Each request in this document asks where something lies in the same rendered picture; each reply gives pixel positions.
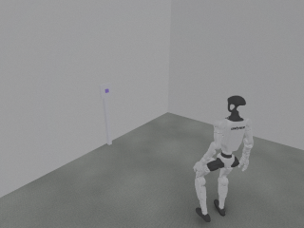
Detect left robot upper arm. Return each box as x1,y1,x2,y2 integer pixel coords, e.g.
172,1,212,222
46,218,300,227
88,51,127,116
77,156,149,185
213,119,227,150

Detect robot torso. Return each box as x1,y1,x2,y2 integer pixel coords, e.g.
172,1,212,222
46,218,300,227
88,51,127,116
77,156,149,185
217,115,246,168

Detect right robot forearm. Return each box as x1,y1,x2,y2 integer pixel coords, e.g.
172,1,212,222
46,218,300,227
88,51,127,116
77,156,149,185
242,143,254,160

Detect robot left hand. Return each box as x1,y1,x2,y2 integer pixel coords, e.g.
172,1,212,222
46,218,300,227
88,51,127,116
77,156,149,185
193,161,205,177

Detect robot right hand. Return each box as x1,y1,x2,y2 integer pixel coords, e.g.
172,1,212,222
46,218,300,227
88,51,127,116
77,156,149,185
238,157,249,172

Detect panel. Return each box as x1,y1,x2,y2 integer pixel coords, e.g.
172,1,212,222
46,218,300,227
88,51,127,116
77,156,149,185
99,83,113,145

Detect right robot upper arm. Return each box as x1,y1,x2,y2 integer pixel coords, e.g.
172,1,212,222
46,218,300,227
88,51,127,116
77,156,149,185
242,118,254,145

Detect left robot shin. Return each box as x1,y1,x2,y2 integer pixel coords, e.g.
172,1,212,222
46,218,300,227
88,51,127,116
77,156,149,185
195,178,208,215

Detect left robot forearm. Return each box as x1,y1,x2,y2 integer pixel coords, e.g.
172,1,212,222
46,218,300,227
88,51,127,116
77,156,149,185
199,142,217,165

